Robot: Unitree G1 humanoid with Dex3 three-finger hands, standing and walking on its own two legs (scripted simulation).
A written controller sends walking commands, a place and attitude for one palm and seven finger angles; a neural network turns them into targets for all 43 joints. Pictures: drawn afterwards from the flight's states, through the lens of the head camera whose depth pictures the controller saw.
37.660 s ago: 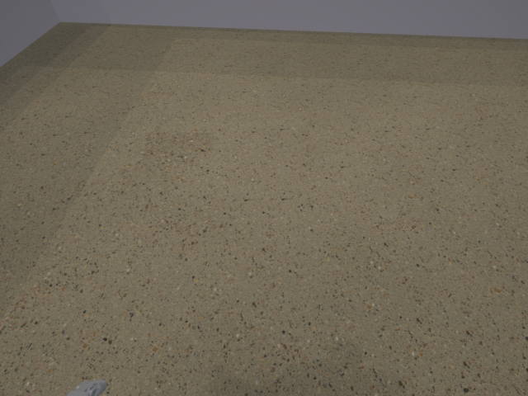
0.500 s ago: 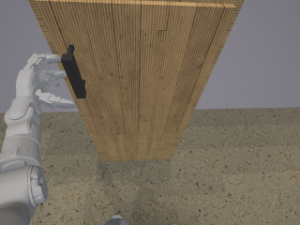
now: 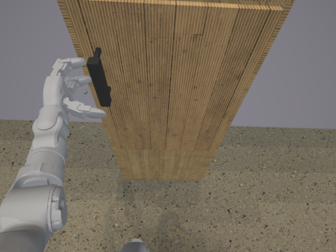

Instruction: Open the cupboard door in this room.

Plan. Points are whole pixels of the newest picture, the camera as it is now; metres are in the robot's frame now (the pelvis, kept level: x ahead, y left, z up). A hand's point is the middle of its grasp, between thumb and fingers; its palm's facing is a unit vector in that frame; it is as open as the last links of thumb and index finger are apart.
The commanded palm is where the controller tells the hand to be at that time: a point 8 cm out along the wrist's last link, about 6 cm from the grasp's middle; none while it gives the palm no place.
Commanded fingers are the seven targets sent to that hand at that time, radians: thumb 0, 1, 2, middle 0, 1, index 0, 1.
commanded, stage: slide the fingers in behind the handle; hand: left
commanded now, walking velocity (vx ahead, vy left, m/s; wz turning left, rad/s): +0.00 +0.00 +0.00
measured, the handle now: (102, 78) +0.50 +0.18 +0.11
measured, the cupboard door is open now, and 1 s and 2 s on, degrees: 0 0 0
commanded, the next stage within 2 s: move the hooked fingers beside the handle in 0.46 s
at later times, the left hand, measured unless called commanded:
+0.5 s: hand (87, 93) +0.45 +0.21 +0.11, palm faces +0.11 -0.99 +0.01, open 14.9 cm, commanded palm +0.43 +0.21 +0.11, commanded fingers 0.00 -0.50 0.30 -0.30 -1.20 -0.30 -1.20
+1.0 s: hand (85, 92) +0.45 +0.21 +0.11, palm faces +0.09 -1.00 +0.01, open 14.7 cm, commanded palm +0.43 +0.23 +0.11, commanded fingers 0.00 -0.50 0.30 -0.30 -1.20 -0.30 -1.20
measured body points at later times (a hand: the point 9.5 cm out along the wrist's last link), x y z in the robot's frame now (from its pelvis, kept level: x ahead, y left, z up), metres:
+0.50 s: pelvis +0.00 +0.00 +0.00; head +0.06 +0.01 +0.44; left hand +0.44 +0.26 +0.11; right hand +0.06 -0.27 -0.12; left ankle +0.04 +0.09 -0.70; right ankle -0.03 -0.12 -0.70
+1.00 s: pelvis +0.00 -0.01 +0.00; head +0.07 +0.01 +0.44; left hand +0.44 +0.26 +0.11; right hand +0.06 -0.27 -0.12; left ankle +0.04 +0.09 -0.70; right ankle -0.03 -0.12 -0.70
